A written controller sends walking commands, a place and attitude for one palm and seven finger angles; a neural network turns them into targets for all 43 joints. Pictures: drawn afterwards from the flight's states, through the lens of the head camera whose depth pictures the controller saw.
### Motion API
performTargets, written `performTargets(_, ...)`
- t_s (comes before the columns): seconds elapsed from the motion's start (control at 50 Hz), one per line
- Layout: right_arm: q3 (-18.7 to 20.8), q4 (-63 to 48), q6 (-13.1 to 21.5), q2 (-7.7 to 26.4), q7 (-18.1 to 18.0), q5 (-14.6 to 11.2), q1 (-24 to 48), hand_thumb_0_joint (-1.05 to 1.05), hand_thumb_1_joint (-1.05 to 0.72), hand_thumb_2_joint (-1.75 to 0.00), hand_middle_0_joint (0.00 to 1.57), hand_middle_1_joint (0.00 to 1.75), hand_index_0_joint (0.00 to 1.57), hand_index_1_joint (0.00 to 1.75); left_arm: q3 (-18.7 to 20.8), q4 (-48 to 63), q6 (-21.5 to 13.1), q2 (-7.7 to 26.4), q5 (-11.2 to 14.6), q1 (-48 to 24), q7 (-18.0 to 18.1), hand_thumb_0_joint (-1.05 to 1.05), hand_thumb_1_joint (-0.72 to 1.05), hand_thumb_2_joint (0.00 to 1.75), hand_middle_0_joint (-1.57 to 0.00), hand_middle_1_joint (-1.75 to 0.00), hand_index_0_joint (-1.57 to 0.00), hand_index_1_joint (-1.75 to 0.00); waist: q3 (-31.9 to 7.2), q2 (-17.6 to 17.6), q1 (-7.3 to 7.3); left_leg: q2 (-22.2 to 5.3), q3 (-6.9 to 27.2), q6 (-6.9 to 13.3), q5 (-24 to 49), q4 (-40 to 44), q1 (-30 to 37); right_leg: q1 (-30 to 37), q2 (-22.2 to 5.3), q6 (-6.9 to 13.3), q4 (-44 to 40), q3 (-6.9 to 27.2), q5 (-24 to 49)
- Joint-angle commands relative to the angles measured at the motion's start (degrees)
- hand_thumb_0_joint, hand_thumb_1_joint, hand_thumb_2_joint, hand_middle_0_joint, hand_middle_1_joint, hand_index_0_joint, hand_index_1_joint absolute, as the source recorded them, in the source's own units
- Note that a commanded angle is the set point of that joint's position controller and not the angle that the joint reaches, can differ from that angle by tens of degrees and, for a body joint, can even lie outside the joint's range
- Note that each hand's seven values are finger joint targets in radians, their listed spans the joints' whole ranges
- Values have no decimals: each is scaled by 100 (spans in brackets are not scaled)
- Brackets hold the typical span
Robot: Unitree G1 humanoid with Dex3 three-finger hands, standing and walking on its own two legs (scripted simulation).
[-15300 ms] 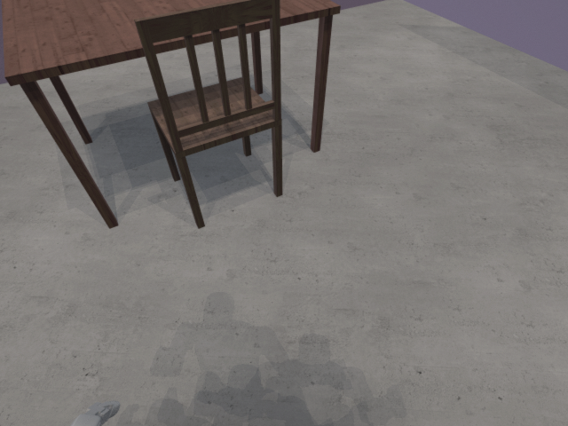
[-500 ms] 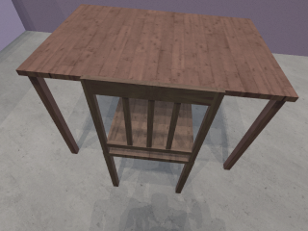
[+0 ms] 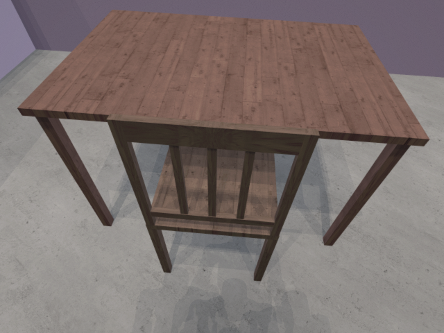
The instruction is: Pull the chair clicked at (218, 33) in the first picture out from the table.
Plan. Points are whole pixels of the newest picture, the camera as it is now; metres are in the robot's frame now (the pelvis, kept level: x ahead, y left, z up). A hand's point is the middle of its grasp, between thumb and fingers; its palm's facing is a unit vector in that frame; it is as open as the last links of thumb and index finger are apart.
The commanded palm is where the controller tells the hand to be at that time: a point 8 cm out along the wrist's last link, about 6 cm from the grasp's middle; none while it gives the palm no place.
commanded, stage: look again from close up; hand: left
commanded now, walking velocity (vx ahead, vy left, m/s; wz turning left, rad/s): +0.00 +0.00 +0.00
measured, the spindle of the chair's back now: (212, 185) +0.49 +0.06 -0.10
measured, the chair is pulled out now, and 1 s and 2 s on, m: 0.00 0.00 0.00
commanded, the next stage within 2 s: shuffle to correct the standing spot in 0.06 s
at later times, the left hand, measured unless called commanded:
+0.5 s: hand out of the picture -0.04 +0.13 -0.18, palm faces +0.04 -0.98 -0.17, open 7.3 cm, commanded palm none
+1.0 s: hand out of the picture +0.04 +0.15 -0.17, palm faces +0.04 -0.96 -0.28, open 7.3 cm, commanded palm none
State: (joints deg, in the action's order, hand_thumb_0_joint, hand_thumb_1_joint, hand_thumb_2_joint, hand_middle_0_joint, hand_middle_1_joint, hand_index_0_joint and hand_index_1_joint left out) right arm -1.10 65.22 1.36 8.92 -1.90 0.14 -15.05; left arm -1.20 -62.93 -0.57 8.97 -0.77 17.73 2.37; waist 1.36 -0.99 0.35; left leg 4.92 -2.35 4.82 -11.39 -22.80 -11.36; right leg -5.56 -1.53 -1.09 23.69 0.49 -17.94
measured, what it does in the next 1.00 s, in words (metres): shifts its weight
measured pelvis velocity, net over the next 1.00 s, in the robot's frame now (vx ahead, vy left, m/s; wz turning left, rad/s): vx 0.04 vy -0.05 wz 0.00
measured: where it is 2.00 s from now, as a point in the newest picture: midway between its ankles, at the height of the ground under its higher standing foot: outside the picture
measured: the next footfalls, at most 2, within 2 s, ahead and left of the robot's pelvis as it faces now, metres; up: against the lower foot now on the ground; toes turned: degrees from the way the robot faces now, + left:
none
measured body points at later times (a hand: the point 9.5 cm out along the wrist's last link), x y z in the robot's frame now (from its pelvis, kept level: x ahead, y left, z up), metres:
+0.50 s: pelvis +0.02 -0.03 -0.01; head +0.03 -0.03 +0.44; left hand -0.04 +0.18 -0.16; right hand +0.00 -0.25 -0.17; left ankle +0.01 +0.06 -0.74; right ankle -0.06 -0.13 -0.74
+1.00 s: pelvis +0.04 -0.05 +0.00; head +0.08 -0.06 +0.44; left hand +0.04 +0.20 -0.15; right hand +0.08 -0.27 -0.17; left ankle +0.01 +0.06 -0.74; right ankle -0.06 -0.13 -0.74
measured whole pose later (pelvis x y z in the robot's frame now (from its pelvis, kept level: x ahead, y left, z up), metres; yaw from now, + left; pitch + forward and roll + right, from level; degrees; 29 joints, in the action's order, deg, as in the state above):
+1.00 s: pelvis +0.04 -0.05 +0.00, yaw +0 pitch +2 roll +2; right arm 1.1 59.6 -0.1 9.1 -3.1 0.1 -11.8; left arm 1.3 -59.0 -1.0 10.3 -1.2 16.5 3.5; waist 2.6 -0.3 1.0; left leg 2.1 -2.8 1.0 -15.6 -28.5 -13.5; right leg -6.7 0.7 2.3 27.7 -1.5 -22.1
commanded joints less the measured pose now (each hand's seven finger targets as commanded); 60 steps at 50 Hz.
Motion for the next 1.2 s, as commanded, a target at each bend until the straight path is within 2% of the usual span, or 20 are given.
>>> performTargets(0.0,92,-162,100,575,-29,-18,-295,0,-90,-90,20,30,20,30,87,37,-40,497,13,556,49,0,90,90,-20,-30,-20,-30,234,21,25,-957,953,-124,1110,422,348,-529,-418,256,-339,339,806)
performTargets(0.14,85,-139,98,555,-30,-21,-334,0,-90,-90,20,30,20,30,84,-4,-55,474,14,635,50,0,90,90,-20,-30,-20,-30,175,-27,19,-952,946,-135,1079,432,415,-511,-433,262,-386,353,834)
performTargets(0.3,207,-54,6,686,-7,30,-440,0,-90,-90,20,30,20,30,104,-74,1,327,-74,793,-48,0,90,90,-20,-30,-20,-30,717,280,4,-1327,1610,150,-1867,1058,-181,-987,-88,331,202,-51,-610)
performTargets(0.38,224,-101,51,584,-9,22,-457,0,-90,-90,20,30,20,30,128,-100,-61,293,-65,996,-72,0,90,90,-20,-30,-20,-30,630,266,75,-1282,1536,219,-1506,776,-340,-824,-113,402,108,15,-442)
performTargets(0.44,201,-168,102,442,-6,25,-368,0,-90,-90,20,30,20,30,153,-179,-129,336,-37,1170,-60,0,90,90,-20,-30,-20,-30,523,-62,95,-880,904,32,-589,-48,-481,-534,-347,557,-242,467,-141)
performTargets(0.5,122,-265,151,191,-17,34,-170,0,-90,-90,20,30,20,30,210,-261,-193,504,-12,1444,4,0,90,90,-20,-30,-20,-30,365,-926,164,-477,87,-222,-117,-1150,-1114,302,-971,794,-474,1137,2318)
performTargets(0.56,56,-174,120,149,-80,21,-301,0,-90,-90,20,30,20,30,149,-243,-258,415,0,1303,85,0,90,90,-20,-30,-20,-30,149,-565,23,-604,111,-330,-558,-977,-811,601,-1067,731,185,773,5832)
performTargets(0.6,54,-12,119,209,-127,-9,-677,0,-90,-90,20,30,20,30,125,-161,-252,427,42,1039,98,0,90,90,-20,-30,-20,-30,-1,-220,-193,-649,128,-253,1399,-535,138,121,-716,345,618,330,6414)
performTargets(0.66,125,0,100,475,-235,-10,-974,0,-90,-90,20,30,20,30,194,-52,-217,508,78,967,157,0,90,90,-20,-30,-20,-30,-464,311,-185,-1000,347,-89,4228,-915,1094,-254,-523,257,884,179,5222)
performTargets(0.72,194,-184,10,491,-232,-31,-638,0,-90,-90,20,30,20,30,232,32,-75,386,43,815,168,0,90,90,-20,-30,-20,-30,88,482,-28,-1295,662,-29,4489,-567,910,-647,-433,263,489,183,2693)
performTargets(0.78,238,-372,-7,472,-207,-28,-434,0,-90,-90,20,30,20,30,261,118,-16,381,9,776,146,0,90,90,-20,-30,-20,-30,504,399,60,-1254,714,-12,4106,-316,607,-706,-408,257,342,217,2245)
performTargets(0.86,315,-604,-37,512,-193,-6,-409,0,-90,-90,20,30,20,30,356,281,-35,547,-15,824,158,0,90,90,-20,-30,-20,-30,-187,67,77,-1098,576,-131,3645,-607,617,-243,-618,296,443,294,3750)
performTargets(0.96,289,-791,-93,406,-118,-24,-112,0,-90,-90,20,30,20,30,348,404,-57,772,-27,818,164,0,90,90,-20,-30,-20,-30,-642,-663,120,-763,305,-341,1368,-748,-86,602,-1015,383,494,504,5599)
performTargets(0.98,290,-1218,-56,901,-48,80,259,0,-90,-90,20,30,20,30,216,890,-121,1365,-18,148,174,0,90,90,-20,-30,-20,-30,334,157,-192,-477,515,-237,1782,-610,-145,-199,-501,341,732,491,5128)
performTargets(1.0,460,-1136,39,699,23,74,-19,0,-90,-90,20,30,20,30,348,1083,-57,1139,15,166,201,0,90,90,-20,-30,-20,-30,-162,-29,-94,-885,522,-211,1966,-683,38,-582,-496,275,821,432,2933)
performTargets(1.02,449,-1108,44,683,37,74,167,0,-90,-90,20,30,20,30,298,1086,-79,894,5,164,184,0,90,90,-20,-30,-20,-30,-416,117,1,-969,728,-189,2415,-789,289,-612,-409,320,566,463,2415)
performTargets(1.08,425,-1248,11,683,73,48,218,0,-90,-90,20,30,20,30,365,1161,-140,1052,16,206,195,0,90,90,-20,-30,-20,-30,-1008,-256,11,-826,557,-253,2190,-1162,118,141,-617,410,480,519,3760)
performTargets(1.1,396,-1277,-24,634,76,49,356,0,-90,-90,20,30,20,30,369,1158,-128,1028,35,182,197,0,90,90,-20,-30,-20,-30,-811,-448,46,-695,499,-285,1413,-1218,-209,244,-737,424,412,598,3973)
performTargets(1.14,387,-1328,-84,583,95,60,483,0,-90,-90,20,30,20,30,368,1236,-97,1019,18,29,184,0,90,90,-20,-30,-20,-30,-393,-470,-11,-600,440,-352,275,-1122,-538,74,-866,545,285,731,3513)
performTargets(1.18,368,-1293,-106,605,119,88,474,0,-90,-90,20,30,20,30,343,1321,-67,1031,1,-195,168,0,90,90,-20,-30,-20,-30,-110,-205,-68,-664,460,-366,481,-915,-343,-332,-794,565,185,686,2666)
